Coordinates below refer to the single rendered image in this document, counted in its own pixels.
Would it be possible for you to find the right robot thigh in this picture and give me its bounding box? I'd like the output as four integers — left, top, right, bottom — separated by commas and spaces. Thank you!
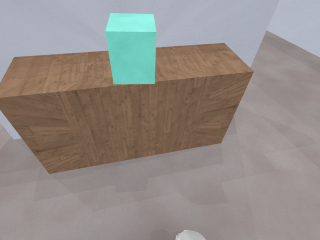
175, 230, 206, 240

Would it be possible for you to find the carton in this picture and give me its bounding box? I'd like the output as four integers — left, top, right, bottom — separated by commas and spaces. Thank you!
105, 13, 157, 85

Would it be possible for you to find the pedestal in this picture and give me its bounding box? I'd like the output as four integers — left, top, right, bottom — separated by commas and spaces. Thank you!
0, 43, 254, 174

